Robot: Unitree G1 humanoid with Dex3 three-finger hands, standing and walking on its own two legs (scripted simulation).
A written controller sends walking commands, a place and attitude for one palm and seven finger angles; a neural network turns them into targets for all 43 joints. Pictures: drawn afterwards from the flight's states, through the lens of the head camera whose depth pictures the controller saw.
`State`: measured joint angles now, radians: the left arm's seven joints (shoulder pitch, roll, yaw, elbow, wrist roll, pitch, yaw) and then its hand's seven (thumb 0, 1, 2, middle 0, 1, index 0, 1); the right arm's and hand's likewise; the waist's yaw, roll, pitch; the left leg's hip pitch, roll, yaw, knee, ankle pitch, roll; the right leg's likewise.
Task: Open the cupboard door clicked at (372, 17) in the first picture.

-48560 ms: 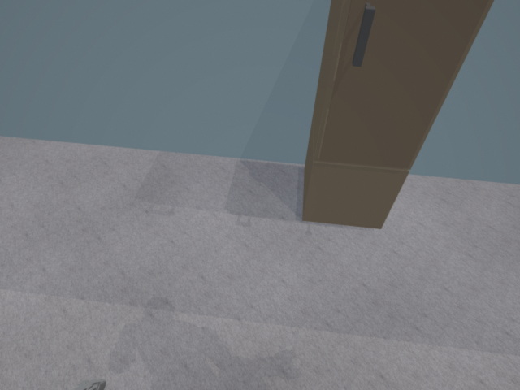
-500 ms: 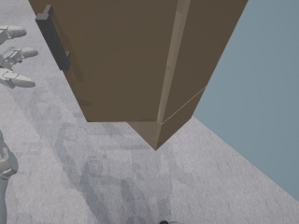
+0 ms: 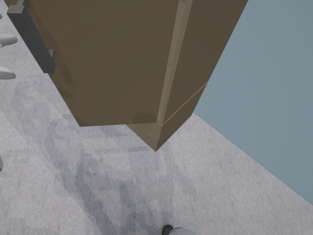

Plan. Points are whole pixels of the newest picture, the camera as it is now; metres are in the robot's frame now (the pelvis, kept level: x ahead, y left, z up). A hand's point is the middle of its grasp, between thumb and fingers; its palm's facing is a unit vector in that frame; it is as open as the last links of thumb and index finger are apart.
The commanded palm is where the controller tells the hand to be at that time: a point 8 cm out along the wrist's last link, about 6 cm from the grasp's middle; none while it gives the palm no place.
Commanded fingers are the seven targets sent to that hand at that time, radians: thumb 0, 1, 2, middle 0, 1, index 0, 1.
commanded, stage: move the hooked fingers beside the handle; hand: left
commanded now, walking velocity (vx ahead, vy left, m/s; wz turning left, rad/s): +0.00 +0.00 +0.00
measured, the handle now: (37, 37) +0.53 +0.23 +0.16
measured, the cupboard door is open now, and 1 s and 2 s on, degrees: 49 49 49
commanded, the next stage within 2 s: slide the fingers in behind the handle in 0.68 s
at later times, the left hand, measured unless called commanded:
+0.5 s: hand out of the picture +0.48 +0.29 +0.16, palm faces +0.02 -1.00 +0.01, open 14.0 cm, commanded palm +0.46 +0.34 +0.16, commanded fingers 0.00 -0.50 0.30 -0.30 -1.20 -0.30 -1.20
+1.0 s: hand (1, 56) +0.47 +0.28 +0.16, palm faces +0.00 -1.00 +0.01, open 14.0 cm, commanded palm +0.46 +0.32 +0.16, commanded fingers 0.00 -0.50 0.30 -0.30 -1.20 -0.30 -1.20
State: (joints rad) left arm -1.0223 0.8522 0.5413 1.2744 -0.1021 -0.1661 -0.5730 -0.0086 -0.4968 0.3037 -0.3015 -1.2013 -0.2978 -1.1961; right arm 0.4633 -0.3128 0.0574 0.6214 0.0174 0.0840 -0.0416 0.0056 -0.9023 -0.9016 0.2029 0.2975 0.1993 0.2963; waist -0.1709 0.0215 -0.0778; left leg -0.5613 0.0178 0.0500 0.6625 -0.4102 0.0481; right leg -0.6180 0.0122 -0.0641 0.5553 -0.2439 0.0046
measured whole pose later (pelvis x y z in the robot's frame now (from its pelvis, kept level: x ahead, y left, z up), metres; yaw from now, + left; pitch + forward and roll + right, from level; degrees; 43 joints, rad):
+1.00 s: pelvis -0.02 -0.01 +0.00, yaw +1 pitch +16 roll -3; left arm -1.01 0.80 0.50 1.26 -0.12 -0.17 -0.54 -0.01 -0.50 0.30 -0.30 -1.20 -0.30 -1.20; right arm 0.45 -0.31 0.07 0.61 0.03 0.08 -0.04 0.01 -0.90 -0.90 0.20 0.30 0.20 0.30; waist -0.17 0.02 -0.08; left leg -0.58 0.02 0.03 0.70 -0.41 0.04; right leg -0.63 0.01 -0.08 0.59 -0.24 -0.01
